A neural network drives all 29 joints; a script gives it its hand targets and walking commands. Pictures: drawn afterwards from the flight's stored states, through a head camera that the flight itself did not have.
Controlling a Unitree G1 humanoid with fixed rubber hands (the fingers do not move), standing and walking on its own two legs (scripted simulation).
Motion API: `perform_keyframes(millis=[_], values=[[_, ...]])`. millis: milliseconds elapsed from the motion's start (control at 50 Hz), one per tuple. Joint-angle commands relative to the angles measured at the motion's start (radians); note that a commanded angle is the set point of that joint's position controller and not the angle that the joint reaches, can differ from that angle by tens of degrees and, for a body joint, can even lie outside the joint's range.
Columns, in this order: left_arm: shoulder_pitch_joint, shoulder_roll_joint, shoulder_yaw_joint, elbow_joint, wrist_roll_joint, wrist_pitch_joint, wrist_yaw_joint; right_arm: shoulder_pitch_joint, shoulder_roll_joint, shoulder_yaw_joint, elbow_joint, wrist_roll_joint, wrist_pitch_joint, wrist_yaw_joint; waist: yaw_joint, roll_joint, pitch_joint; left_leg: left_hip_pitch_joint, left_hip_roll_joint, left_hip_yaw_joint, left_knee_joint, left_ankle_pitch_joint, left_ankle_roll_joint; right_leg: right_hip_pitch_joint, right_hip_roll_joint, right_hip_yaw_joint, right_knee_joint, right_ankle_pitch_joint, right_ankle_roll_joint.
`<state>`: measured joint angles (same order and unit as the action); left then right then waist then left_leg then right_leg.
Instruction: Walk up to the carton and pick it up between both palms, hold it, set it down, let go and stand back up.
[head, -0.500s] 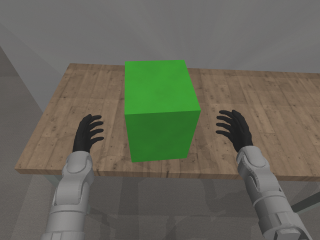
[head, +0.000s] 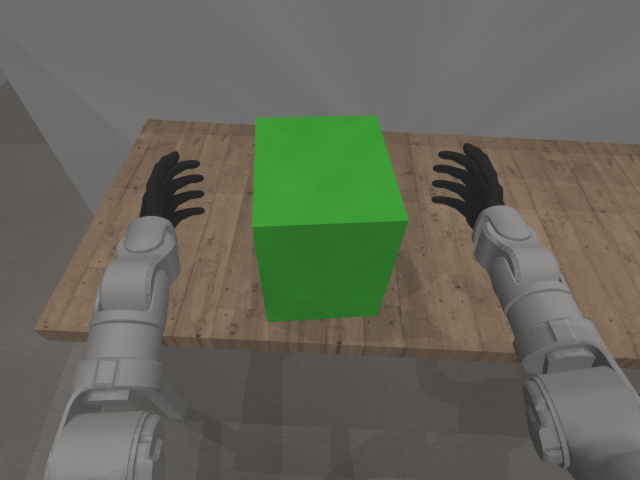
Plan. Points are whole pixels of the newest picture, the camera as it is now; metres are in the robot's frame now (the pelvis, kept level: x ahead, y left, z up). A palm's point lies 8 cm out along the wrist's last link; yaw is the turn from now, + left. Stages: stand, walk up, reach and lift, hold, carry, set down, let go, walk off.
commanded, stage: reach and lift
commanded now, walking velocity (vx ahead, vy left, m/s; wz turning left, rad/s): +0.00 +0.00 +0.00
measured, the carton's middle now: (320, 222) +0.48 +0.03 +0.01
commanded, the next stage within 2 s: none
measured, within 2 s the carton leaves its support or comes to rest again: neither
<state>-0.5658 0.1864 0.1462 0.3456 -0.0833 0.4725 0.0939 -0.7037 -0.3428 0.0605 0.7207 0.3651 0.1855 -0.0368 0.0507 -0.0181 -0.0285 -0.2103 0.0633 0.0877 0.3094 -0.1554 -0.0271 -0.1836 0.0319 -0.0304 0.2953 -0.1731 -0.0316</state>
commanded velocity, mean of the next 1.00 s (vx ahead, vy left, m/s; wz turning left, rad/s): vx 0.00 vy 0.00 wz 0.00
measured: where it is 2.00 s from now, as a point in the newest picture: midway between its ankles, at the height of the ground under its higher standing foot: outside the picture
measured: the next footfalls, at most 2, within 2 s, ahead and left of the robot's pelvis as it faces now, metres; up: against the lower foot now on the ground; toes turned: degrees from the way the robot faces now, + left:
none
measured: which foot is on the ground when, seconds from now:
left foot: down 0.00-1.00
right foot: down 0.00-1.00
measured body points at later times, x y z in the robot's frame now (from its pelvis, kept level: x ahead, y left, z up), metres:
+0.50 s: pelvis +0.00 +0.00 +0.00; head +0.03 +0.01 +0.45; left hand +0.45 +0.23 +0.17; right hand +0.49 -0.16 +0.19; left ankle +0.00 +0.13 -0.75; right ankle -0.02 -0.09 -0.75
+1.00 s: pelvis -0.01 +0.00 -0.01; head +0.05 +0.02 +0.44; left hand +0.44 +0.23 +0.09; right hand +0.49 -0.14 +0.11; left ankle +0.00 +0.13 -0.75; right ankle -0.02 -0.09 -0.75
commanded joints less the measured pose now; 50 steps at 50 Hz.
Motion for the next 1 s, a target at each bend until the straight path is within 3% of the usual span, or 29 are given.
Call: perform_keyframes(millis=[0,80,220,440,560,600,660,720,780,880,980], values=[[-0.404,0.114,0.016,-0.073,-0.009,-0.030,0.002,-0.440,-0.161,-0.042,-0.074,0.008,-0.019,0.009,0.009,-0.010,-0.432,0.225,-0.057,-0.055,0.058,0.312,0.020,0.024,0.022,0.024,0.004,0.346,0.065],[-0.491,0.132,0.014,-0.036,-0.018,-0.039,0.008,-0.527,-0.179,-0.040,-0.035,0.020,-0.022,0.014,0.018,0.000,-0.492,0.218,-0.058,-0.054,0.072,0.337,0.011,0.018,0.025,0.019,0.013,0.367,0.067],[-0.663,0.144,-0.026,0.143,-0.038,-0.062,0.022,-0.676,-0.193,-0.040,0.165,0.027,-0.007,0.028,0.015,0.018,-0.504,0.180,-0.046,-0.061,0.068,0.283,0.004,-0.031,0.021,0.012,0.004,0.297,0.059],[-0.806,0.178,-0.029,0.368,-0.043,-0.125,0.022,-0.833,-0.196,0.001,0.324,0.047,-0.021,0.026,0.030,-0.017,-0.588,0.100,-0.051,-0.057,0.083,0.352,-0.004,0.040,0.017,0.016,0.042,0.482,0.081],[-0.857,0.171,-0.050,0.449,-0.045,-0.178,0.025,-0.869,-0.190,-0.009,0.397,0.028,-0.040,0.034,0.027,-0.003,-0.582,0.087,-0.044,-0.055,0.087,0.348,-0.011,-0.011,0.018,0.012,0.026,0.406,0.065],[-0.861,0.171,-0.054,0.474,-0.053,-0.209,0.023,-0.868,-0.174,-0.005,0.395,0.022,-0.054,0.034,0.025,-0.023,-0.608,0.074,-0.046,-0.054,0.086,0.341,-0.007,-0.005,0.015,0.013,0.029,0.409,0.069],[-0.839,0.156,-0.045,0.498,-0.030,-0.263,0.020,-0.839,-0.163,-0.014,0.417,0.003,-0.096,0.026,0.028,-0.001,-0.643,0.065,-0.046,-0.051,0.106,0.402,-0.019,0.013,0.016,0.010,0.048,0.467,0.067],[-0.802,0.149,-0.028,0.576,-0.004,-0.333,0.007,-0.798,-0.138,-0.009,0.474,-0.020,-0.139,0.028,0.035,-0.016,-0.605,0.034,-0.047,-0.046,0.101,0.385,-0.013,0.008,0.012,0.012,0.048,0.440,0.063],[-0.815,0.142,-0.023,0.578,0.005,-0.417,0.015,-0.799,-0.134,-0.022,0.449,-0.031,-0.202,0.031,0.053,0.002,-0.645,-0.002,-0.044,-0.038,0.109,0.396,-0.022,-0.001,0.012,0.011,0.061,0.420,0.057],[-0.869,0.118,-0.066,0.612,-0.024,-0.514,0.030,-0.822,-0.144,-0.064,0.461,-0.063,-0.269,0.041,0.032,0.036,-0.720,0.018,-0.034,-0.038,0.145,0.377,-0.041,-0.121,0.013,-0.003,0.060,0.311,0.034],[-0.885,0.119,-0.083,0.705,-0.063,-0.592,0.036,-0.829,-0.126,-0.061,0.489,-0.074,-0.310,0.034,0.028,0.005,-0.796,-0.045,-0.031,-0.038,0.182,0.345,-0.035,-0.168,0.004,-0.005,0.103,0.309,0.040]])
